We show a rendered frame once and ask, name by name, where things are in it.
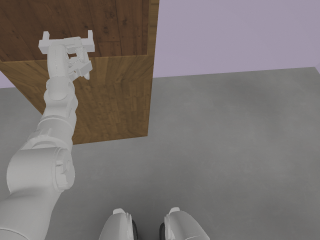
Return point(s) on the robot thigh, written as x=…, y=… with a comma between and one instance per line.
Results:
x=179, y=225
x=117, y=227

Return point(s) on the robot left forearm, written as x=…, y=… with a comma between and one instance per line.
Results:
x=57, y=124

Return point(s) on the handle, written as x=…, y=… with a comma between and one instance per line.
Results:
x=88, y=43

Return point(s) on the left robot thigh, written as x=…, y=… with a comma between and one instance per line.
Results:
x=117, y=227

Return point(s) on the left robot upper arm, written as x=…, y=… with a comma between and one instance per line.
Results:
x=36, y=178

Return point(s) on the cabinet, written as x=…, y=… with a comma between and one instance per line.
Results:
x=113, y=104

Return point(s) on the drawer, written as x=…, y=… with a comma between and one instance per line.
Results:
x=119, y=27

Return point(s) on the left robot hand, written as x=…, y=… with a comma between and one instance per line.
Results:
x=59, y=64

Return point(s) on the right robot thigh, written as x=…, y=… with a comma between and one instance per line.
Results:
x=179, y=225

